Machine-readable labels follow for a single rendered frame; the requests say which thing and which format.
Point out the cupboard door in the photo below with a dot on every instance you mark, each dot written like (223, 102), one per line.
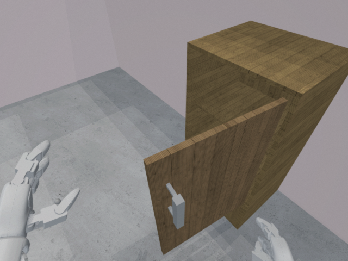
(212, 171)

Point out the left robot forearm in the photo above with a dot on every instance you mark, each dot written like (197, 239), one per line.
(14, 248)

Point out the handle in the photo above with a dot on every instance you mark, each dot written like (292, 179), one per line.
(178, 207)

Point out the right robot hand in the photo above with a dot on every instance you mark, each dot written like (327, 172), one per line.
(276, 250)

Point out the left robot hand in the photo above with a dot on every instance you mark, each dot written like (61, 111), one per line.
(16, 200)

